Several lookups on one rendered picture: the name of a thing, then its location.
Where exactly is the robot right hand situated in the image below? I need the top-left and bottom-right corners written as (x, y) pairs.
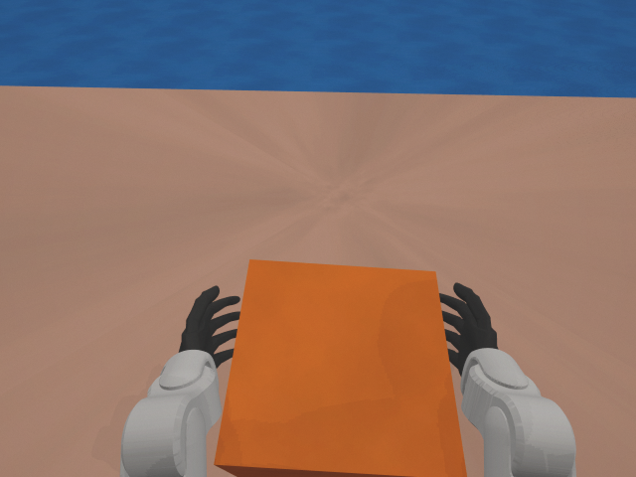
top-left (439, 282), bottom-right (499, 376)

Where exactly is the right robot forearm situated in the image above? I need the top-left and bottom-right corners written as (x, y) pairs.
top-left (460, 348), bottom-right (576, 477)

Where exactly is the robot left hand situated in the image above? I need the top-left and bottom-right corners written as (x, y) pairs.
top-left (179, 285), bottom-right (240, 368)

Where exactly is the carton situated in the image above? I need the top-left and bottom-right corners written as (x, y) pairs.
top-left (214, 259), bottom-right (467, 477)

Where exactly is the left robot forearm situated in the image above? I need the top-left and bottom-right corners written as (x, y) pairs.
top-left (120, 350), bottom-right (222, 477)

